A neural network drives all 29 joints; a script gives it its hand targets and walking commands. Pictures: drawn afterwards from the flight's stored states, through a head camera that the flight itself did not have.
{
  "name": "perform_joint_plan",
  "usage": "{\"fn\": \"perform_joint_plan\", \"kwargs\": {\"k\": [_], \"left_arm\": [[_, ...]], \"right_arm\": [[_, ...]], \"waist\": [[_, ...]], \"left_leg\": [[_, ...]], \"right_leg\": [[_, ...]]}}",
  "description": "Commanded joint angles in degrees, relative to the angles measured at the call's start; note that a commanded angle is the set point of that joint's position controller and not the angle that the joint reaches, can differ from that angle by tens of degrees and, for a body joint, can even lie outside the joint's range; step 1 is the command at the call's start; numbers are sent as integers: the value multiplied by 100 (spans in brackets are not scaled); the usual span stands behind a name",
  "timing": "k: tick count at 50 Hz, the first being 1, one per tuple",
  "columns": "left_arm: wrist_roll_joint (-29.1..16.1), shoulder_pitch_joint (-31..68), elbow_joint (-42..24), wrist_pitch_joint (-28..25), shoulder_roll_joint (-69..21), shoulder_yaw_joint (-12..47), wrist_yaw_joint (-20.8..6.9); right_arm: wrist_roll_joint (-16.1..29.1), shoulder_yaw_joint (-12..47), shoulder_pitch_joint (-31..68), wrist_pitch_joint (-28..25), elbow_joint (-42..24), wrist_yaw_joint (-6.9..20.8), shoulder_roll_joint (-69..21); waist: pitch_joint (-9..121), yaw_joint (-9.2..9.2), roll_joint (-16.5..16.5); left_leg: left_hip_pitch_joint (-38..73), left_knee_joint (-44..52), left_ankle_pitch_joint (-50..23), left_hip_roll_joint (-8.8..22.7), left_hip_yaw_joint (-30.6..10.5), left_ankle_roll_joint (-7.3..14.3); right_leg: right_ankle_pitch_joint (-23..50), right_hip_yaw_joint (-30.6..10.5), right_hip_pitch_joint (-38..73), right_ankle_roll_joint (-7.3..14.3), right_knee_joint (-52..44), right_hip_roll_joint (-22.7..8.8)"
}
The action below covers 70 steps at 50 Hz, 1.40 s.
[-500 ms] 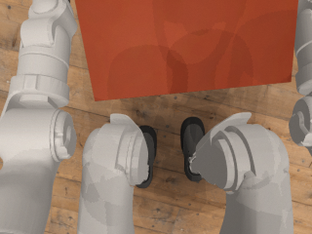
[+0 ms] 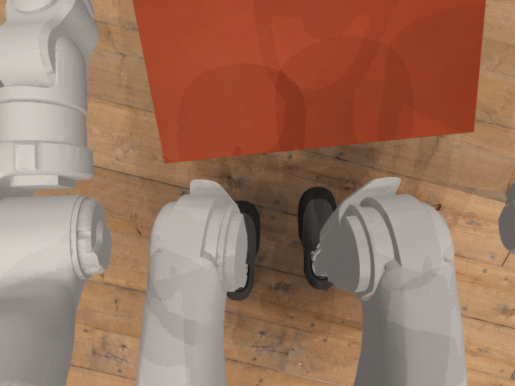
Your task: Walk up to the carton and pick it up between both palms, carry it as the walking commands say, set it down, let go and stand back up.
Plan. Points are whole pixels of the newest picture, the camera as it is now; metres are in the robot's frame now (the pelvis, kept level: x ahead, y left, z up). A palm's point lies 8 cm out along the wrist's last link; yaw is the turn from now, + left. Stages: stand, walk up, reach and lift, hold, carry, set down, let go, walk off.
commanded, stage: set down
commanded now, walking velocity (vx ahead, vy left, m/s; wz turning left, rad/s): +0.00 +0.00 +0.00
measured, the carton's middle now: (291, 11) +0.52 -0.02 -0.23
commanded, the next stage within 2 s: let go in 1.06 s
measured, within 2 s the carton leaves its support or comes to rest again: neither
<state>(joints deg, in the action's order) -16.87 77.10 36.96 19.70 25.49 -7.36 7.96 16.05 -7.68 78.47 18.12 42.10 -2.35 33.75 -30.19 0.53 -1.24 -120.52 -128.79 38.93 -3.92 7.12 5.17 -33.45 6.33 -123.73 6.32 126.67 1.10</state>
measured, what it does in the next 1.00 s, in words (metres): rises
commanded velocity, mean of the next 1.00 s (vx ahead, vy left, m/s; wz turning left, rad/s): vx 0.00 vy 0.00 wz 0.00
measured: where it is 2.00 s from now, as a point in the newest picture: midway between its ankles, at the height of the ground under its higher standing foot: (278, 260)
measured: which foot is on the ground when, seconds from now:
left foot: down 0.00-1.00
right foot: down 0.00-1.00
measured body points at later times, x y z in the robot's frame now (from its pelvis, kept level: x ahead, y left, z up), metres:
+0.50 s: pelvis -0.03 +0.00 +0.13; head +0.35 -0.02 +0.36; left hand +0.56 +0.21 +0.01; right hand +0.57 -0.25 +0.01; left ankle +0.09 +0.08 -0.34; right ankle +0.12 -0.08 -0.34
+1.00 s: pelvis +0.00 -0.01 +0.26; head +0.37 -0.02 +0.50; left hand +0.57 +0.22 +0.15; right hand +0.58 -0.27 +0.15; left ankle +0.09 +0.08 -0.34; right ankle +0.11 -0.08 -0.34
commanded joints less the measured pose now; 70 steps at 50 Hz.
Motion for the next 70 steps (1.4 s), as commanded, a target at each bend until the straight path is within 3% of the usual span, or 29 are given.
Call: {"fn": "perform_joint_plan", "kwargs": {"k": [1,2,3,4,9,13,16,18,27,29,31,33,37,44,47,49,52,53,55,56,58,61,64,65,70], "left_arm": [[169,1648,-1266,87,1404,-517,-13],[176,1572,-1496,102,1349,-504,-47],[204,1466,-1265,122,1270,-501,-76],[218,1485,-1573,137,1314,-513,-87],[262,1672,-1583,189,1328,-488,-159],[187,1952,-1502,250,1410,-479,-202],[233,2161,-1258,338,1574,-570,-224],[219,2226,-1019,380,1548,-581,-269],[305,2569,-919,521,1759,-711,-383],[323,2633,-1205,522,1835,-777,-396],[283,2607,-1212,534,1832,-758,-425],[323,2454,-1138,550,1910,-861,-453],[302,2366,-1466,560,1948,-816,-511],[400,1960,-1703,429,2037,-929,-580],[371,1787,-1831,370,1916,-850,-609],[410,1730,-1722,338,1875,-865,-626],[606,1392,-921,201,1497,-875,-680],[698,1391,-785,145,1445,-911,-693],[812,1159,-566,-8,1275,-975,-726],[864,1070,-555,-82,1176,-924,-721],[895,903,-617,-199,1126,-914,-681],[1006,438,-762,-257,992,-801,-604],[1114,-826,-1534,-258,1065,-552,-544],[1111,-793,-1808,-237,1102,-480,-521],[1140,-1892,-3091,-145,1053,-471,-413]], "right_arm": [[-104,-389,1857,101,-1272,130,1423],[-95,-407,1786,110,-1561,159,1334],[-183,-451,1731,117,-1351,194,1368],[-170,-469,1635,127,-1551,209,1362],[-230,-544,1706,181,-1422,299,1425],[-230,-533,2062,241,-1454,321,1505],[-147,-443,2258,350,-1194,323,1466],[-172,-430,2368,389,-952,322,1457],[-216,-420,2786,542,-1082,242,1513],[-221,-443,2814,559,-1254,229,1551],[-275,-538,2843,563,-1381,208,1644],[-247,-495,2766,608,-1436,193,1551],[-191,-447,2562,651,-1551,205,1520],[-198,-559,2188,534,-1686,274,1492],[-239,-632,2044,457,-1780,309,1517],[-283,-643,1963,419,-1599,345,1524],[-477,-581,1669,286,-773,437,1162],[-514,-519,1621,240,-564,473,1033],[-577,-501,1554,85,-570,510,906],[-649,-555,1382,2,-506,517,876],[-781,-633,1354,-134,-714,487,928],[-986,-716,788,-201,-715,408,925],[-1193,-732,-564,-224,-1525,256,932],[-1179,-734,-635,-205,-1819,200,981],[-1007,-562,-1934,-103,-3187,146,762]], "waist": [[11483,77,448],[11776,81,440],[11587,31,439],[11962,42,365],[11912,52,257],[11933,-7,404],[11765,174,331],[11564,153,398],[12086,179,481],[12414,230,484],[12509,101,571],[12530,223,677],[12831,201,635],[12838,347,478],[12955,238,419],[12814,229,398],[11911,209,401],[11653,286,358],[11573,357,439],[11537,291,451],[11891,295,571],[12240,249,464],[13292,26,381],[13225,-28,324],[12545,49,312]], "left_leg": [[3702,1733,-2834,121,-987,-339],[3912,1831,-3026,102,-1020,-335],[3885,1935,-3010,118,-1049,-364],[4215,2008,-3188,118,-1064,-378],[4494,2459,-3278,101,-1050,-404],[4699,2867,-3012,104,-1038,-387],[4723,3202,-2653,106,-945,-371],[4619,3447,-2389,115,-933,-352],[4995,4342,-2119,109,-828,-334],[5162,4529,-2219,92,-812,-337],[5217,4737,-2208,90,-827,-335],[5041,4930,-2205,72,-777,-315],[5393,5370,-2510,38,-777,-325],[5975,6172,-3078,18,-850,-327],[6481,6522,-3383,17,-931,-331],[6609,6698,-3477,23,-934,-349],[6451,6876,-3408,31,-994,-351],[6490,6947,-3363,23,-1004,-350],[6470,7058,-3462,12,-989,-356],[6494,7103,-3569,19,-1033,-364],[6691,7107,-3726,-14,-1051,-364],[7157,7096,-3960,-38,-1073,-395],[8461,7075,-4696,-25,-1171,-459],[8625,7079,-4775,10,-1196,-479],[9662,7256,-4948,153,-1302,-478]], "right_leg": [[3288,-1154,5705,-389,-1196,20],[3465,-1156,5921,-399,-1280,39],[3400,-1110,5757,-408,-1388,54],[3547,-1094,5968,-404,-1462,79],[3514,-1018,5986,-415,-1903,159],[3214,-980,6150,-435,-2352,164],[2893,-1044,6309,-445,-2707,143],[2660,-1083,6451,-457,-2939,113],[2563,-1144,7489,-541,-3841,68],[2719,-1179,7910,-544,-3996,73],[2874,-1201,8219,-543,-4194,53],[3119,-1330,8738,-570,-4364,18],[3678,-1360,9342,-577,-4740,6],[4500,-1459,10109,-583,-5430,2],[4825,-1429,10451,-572,-5759,19],[4889,-1416,10462,-574,-5938,30],[4803,-1404,10287,-555,-6143,-22],[4657,-1410,10183,-551,-6222,-39],[4849,-1473,10493,-557,-6366,-41],[5070,-1469,10612,-546,-6383,-54],[5273,-1447,10889,-559,-6355,-33],[5321,-1365,10920,-565,-6356,-12],[5694,-1195,11351,-597,-6413,82],[5620,-1204,11185,-596,-6502,94],[4832,-1182,10793,-596,-6934,129]]}}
